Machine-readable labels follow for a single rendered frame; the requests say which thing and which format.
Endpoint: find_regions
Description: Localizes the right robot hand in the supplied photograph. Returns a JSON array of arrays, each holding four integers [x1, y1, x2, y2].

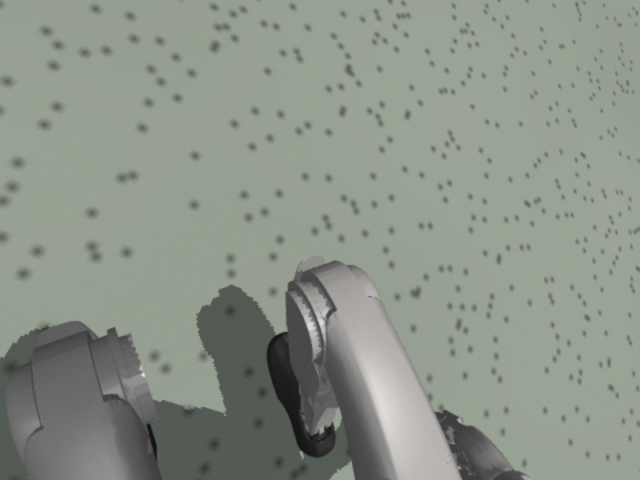
[[435, 410, 515, 480]]

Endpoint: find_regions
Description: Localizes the right robot foot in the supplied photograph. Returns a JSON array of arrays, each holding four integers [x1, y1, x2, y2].
[[267, 332, 335, 457]]

